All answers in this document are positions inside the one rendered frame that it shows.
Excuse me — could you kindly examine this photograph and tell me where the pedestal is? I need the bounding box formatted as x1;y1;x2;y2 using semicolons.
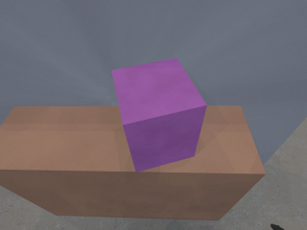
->
0;105;266;220

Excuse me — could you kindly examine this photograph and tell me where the carton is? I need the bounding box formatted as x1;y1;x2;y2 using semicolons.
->
111;57;207;173

